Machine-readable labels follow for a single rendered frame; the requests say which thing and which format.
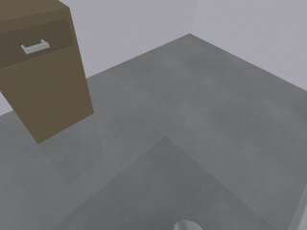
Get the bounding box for robot right thigh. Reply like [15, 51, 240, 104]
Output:
[174, 220, 202, 230]

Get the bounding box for drawer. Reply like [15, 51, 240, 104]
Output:
[0, 17, 74, 69]

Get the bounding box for handle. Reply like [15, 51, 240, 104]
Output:
[21, 39, 50, 55]

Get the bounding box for cabinet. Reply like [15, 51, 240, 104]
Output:
[0, 0, 94, 144]

